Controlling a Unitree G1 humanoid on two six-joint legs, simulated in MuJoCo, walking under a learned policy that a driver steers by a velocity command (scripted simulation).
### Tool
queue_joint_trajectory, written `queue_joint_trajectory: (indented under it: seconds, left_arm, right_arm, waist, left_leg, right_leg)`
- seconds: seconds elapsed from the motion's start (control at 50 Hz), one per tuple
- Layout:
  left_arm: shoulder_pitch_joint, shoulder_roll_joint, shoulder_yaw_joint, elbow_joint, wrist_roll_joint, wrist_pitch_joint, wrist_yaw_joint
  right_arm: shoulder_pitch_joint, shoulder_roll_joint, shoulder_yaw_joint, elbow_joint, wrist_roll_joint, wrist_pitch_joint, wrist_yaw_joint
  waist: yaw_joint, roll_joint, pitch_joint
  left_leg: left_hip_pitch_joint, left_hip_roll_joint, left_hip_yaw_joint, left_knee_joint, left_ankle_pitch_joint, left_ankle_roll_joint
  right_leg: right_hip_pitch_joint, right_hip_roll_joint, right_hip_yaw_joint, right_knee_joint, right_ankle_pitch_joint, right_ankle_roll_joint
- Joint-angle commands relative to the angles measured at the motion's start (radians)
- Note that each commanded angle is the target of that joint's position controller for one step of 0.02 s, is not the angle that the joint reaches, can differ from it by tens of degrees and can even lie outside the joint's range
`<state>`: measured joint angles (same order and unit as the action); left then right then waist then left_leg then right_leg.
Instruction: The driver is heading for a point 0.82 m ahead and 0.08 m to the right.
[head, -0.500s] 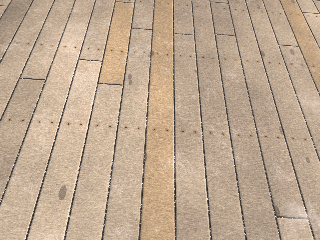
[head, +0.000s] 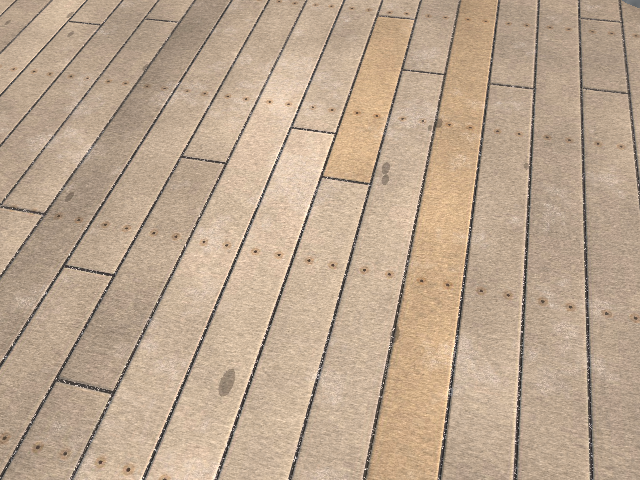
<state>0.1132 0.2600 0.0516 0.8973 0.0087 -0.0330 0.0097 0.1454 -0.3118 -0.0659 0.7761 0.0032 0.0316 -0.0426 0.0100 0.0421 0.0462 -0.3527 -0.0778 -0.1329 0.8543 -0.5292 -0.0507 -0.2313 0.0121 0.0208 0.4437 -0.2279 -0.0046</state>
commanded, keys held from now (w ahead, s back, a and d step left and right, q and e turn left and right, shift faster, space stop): no key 0.44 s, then w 0.04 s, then no key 0.38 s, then w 0.14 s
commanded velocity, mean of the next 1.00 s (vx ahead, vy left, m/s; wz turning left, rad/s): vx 0.04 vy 0.00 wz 0.03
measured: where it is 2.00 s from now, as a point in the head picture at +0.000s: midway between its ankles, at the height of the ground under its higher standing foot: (348, 459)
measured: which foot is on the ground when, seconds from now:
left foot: up 0.00-0.14, down 0.16-1.00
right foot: down 0.00-1.00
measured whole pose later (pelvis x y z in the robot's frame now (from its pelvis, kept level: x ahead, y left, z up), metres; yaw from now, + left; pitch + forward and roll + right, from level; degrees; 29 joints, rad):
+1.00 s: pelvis +0.03 +0.02 -0.01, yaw -1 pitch -2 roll +0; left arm 0.20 0.25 0.02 1.11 -0.02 -0.01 0.03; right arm 0.27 -0.24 -0.02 1.02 0.02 -0.01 -0.03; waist 0.01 0.00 0.01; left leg -0.17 -0.01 -0.05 0.59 -0.40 0.00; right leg -0.22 -0.01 0.04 0.61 -0.41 0.00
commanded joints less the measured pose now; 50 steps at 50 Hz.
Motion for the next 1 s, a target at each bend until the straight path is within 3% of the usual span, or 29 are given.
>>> queue_joint_trajectory:
  seconds: [0.02, 0.06, 0.1, 0.14, 0.16, 0.18, 0.2, 0.22, 0.24, 0.3, 0.44, 0.48, 0.52, 0.56, 0.6, 0.66, 0.72, 0.86, 0.9, 0.94, 0.96, 1.0]
  left_arm:
    - [-0.071, 0.150, 0.022, -0.042, -0.012, -0.010, 0.005]
    - [-0.063, 0.148, 0.021, -0.025, -0.008, 0.004, 0.007]
    - [-0.038, 0.161, 0.020, -0.007, -0.010, 0.014, 0.007]
    - [-0.015, 0.156, 0.013, 0.009, -0.020, 0.013, 0.004]
    - [0.004, 0.142, 0.006, 0.013, -0.011, 0.004, -0.002]
    - [0.034, 0.139, 0.006, 0.018, 0.003, -0.006, -0.011]
    - [0.010, 0.120, 0.000, 0.028, 0.004, -0.007, -0.012]
    - [-0.027, 0.133, 0.001, 0.030, 0.002, -0.004, -0.010]
    - [-0.040, 0.127, 0.001, 0.033, -0.002, 0.001, -0.006]
    - [-0.023, 0.128, 0.002, 0.055, -0.005, 0.019, 0.009]
    - [-0.010, 0.129, 0.003, 0.107, -0.006, 0.030, 0.017]
    - [0.003, 0.116, 0.001, 0.124, -0.012, 0.032, 0.019]
    - [-0.021, 0.094, -0.007, 0.116, -0.006, 0.027, 0.020]
    - [-0.002, 0.120, -0.004, 0.132, 0.000, 0.016, 0.020]
    - [0.025, 0.142, -0.001, 0.152, -0.007, 0.010, 0.019]
    - [0.035, 0.128, -0.006, 0.166, -0.014, 0.013, 0.017]
    - [0.044, 0.123, -0.009, 0.177, -0.014, 0.021, 0.019]
    - [0.055, 0.112, -0.012, 0.190, -0.013, 0.032, 0.025]
    - [0.078, 0.102, -0.011, 0.203, -0.020, 0.036, 0.026]
    - [0.067, 0.095, -0.011, 0.191, -0.025, 0.031, 0.024]
    - [0.060, 0.092, -0.012, 0.181, -0.027, 0.020, 0.023]
    - [0.062, 0.079, -0.016, 0.167, -0.032, -0.012, 0.014]
  right_arm:
    - [0.046, -0.079, -0.028, -0.030, 0.004, 0.002, -0.005]
    - [0.026, -0.035, -0.011, -0.021, 0.004, -0.005, 0.001]
    - [0.029, -0.040, -0.013, -0.004, 0.011, -0.008, 0.004]
    - [0.050, -0.064, -0.019, 0.019, 0.004, -0.006, 0.007]
    - [0.041, -0.108, -0.025, 0.010, -0.005, -0.003, 0.004]
    - [0.031, -0.163, -0.035, 0.011, -0.008, 0.002, 0.003]
    - [0.021, -0.117, -0.027, 0.021, -0.011, -0.001, 0.014]
    - [0.011, -0.081, -0.017, 0.021, -0.015, -0.007, 0.023]
    - [0.016, -0.077, -0.014, 0.034, -0.020, -0.014, 0.025]
    - [0.036, -0.080, -0.008, 0.063, -0.016, -0.037, 0.025]
    - [0.049, -0.071, 0.006, 0.106, -0.012, -0.047, 0.018]
    - [0.076, -0.088, 0.000, 0.126, -0.003, -0.042, 0.014]
    - [0.042, -0.062, 0.013, 0.122, -0.010, -0.046, 0.013]
    - [0.036, -0.053, 0.018, 0.126, -0.016, -0.059, 0.014]
    - [0.076, -0.063, 0.015, 0.142, -0.011, -0.063, 0.014]
    - [0.092, -0.051, 0.019, 0.158, -0.003, -0.055, 0.014]
    - [0.097, -0.045, 0.023, 0.171, -0.003, -0.045, 0.014]
    - [0.106, -0.040, 0.029, 0.200, -0.004, -0.040, 0.010]
    - [0.127, -0.039, 0.027, 0.218, 0.003, -0.036, 0.008]
    - [0.122, -0.049, 0.023, 0.213, 0.010, -0.038, 0.006]
    - [0.128, -0.051, 0.023, 0.209, 0.014, -0.047, 0.005]
    - [0.166, -0.064, 0.019, 0.211, 0.023, -0.073, 0.010]
  waist:
    - [-0.033, -0.177, -0.083]
    - [-0.013, -0.200, -0.098]
    - [-0.008, -0.203, -0.113]
    - [-0.022, -0.180, -0.109]
    - [-0.007, -0.123, -0.126]
    - [0.037, -0.015, -0.128]
    - [0.021, 0.026, -0.126]
    - [0.003, 0.001, -0.093]
    - [0.001, 0.002, -0.076]
    - [0.006, 0.022, -0.045]
    - [0.005, -0.009, -0.027]
    - [-0.006, 0.016, -0.035]
    - [0.004, 0.040, 0.040]
    - [0.009, -0.009, 0.041]
    - [-0.004, -0.053, -0.021]
    - [-0.006, -0.049, -0.062]
    - [-0.005, -0.042, -0.058]
    - [-0.002, -0.040, -0.036]
    - [-0.002, -0.031, -0.046]
    - [-0.006, -0.014, 0.049]
    - [-0.010, -0.011, 0.101]
    - [-0.019, 0.019, 0.146]
  left_leg:
    - [-0.046, 0.069, 0.004, 0.027, 0.010, -0.044]
    - [0.042, 0.080, 0.068, -0.142, 0.068, -0.047]
    - [0.123, 0.072, 0.102, -0.316, 0.195, -0.034]
    - [0.246, 0.070, 0.104, -0.531, 0.416, 0.005]
    - [0.330, 0.131, 0.036, -0.511, 0.558, 0.032]
    - [0.324, 0.173, 0.004, -0.434, 0.634, 0.076]
    - [0.250, 0.164, 0.013, -0.429, 0.507, 0.103]
    - [0.216, 0.151, 0.012, -0.449, 0.449, 0.102]
    - [0.198, 0.145, 0.014, -0.459, 0.443, 0.091]
    - [0.172, 0.136, 0.020, -0.459, 0.489, 0.074]
    - [0.159, 0.127, 0.023, -0.464, 0.459, 0.078]
    - [0.168, 0.123, 0.006, -0.496, 0.182, 0.106]
    - [0.085, 0.160, -0.051, -0.540, 0.086, 0.126]
    - [0.083, 0.123, 0.006, -0.487, 0.289, 0.097]
    - [0.155, 0.092, 0.062, -0.430, 0.460, 0.071]
    - [0.203, 0.092, 0.072, -0.404, 0.569, 0.073]
    - [0.202, 0.092, 0.075, -0.407, 0.573, 0.069]
    - [0.187, 0.088, 0.084, -0.420, 0.528, 0.059]
    - [0.179, 0.062, 0.104, -0.414, 0.261, 0.074]
    - [0.090, 0.077, 0.056, -0.442, -0.110, 0.116]
    - [0.054, 0.098, 0.022, -0.462, -0.196, 0.134]
    - [0.053, 0.152, -0.067, -0.494, -0.250, 0.172]
  right_leg:
    - [0.119, -0.247, 0.217, -0.106, 0.442, -0.204]
    - [0.114, -0.205, 0.160, -0.088, 0.489, -0.186]
    - [0.125, -0.199, 0.154, -0.063, 0.518, -0.182]
    - [0.091, -0.173, 0.143, -0.055, 0.427, -0.135]
    - [0.035, -0.157, 0.134, -0.054, 0.323, -0.085]
    - [0.012, -0.090, 0.071, -0.049, 0.179, -0.042]
    - [0.063, -0.051, 0.024, -0.051, 0.076, -0.006]
    - [0.067, -0.045, 0.017, -0.030, 0.069, 0.006]
    - [0.068, -0.045, 0.014, -0.017, 0.091, 0.006]
    - [0.071, -0.048, 0.020, -0.006, 0.147, 0.008]
    - [0.075, -0.045, 0.018, -0.012, 0.139, 0.025]
    - [0.039, 0.004, -0.037, 0.043, -0.074, 0.023]
    - [0.007, -0.012, -0.020, 0.043, -0.049, 0.026]
    - [0.043, -0.036, 0.014, 0.011, 0.110, 0.024]
    - [0.061, -0.041, 0.018, 0.020, 0.213, 0.015]
    - [0.077, -0.043, 0.017, 0.025, 0.258, 0.011]
    - [0.083, -0.040, 0.014, 0.023, 0.257, 0.011]
    - [0.081, -0.037, 0.014, 0.013, 0.236, 0.009]
    - [0.066, 0.000, -0.021, 0.036, -0.031, -0.005]
    - [-0.040, 0.012, -0.011, 0.047, -0.366, -0.032]
    - [-0.089, 0.004, 0.003, 0.050, -0.427, -0.044]
    - [-0.157, -0.006, 0.014, 0.094, -0.416, -0.060]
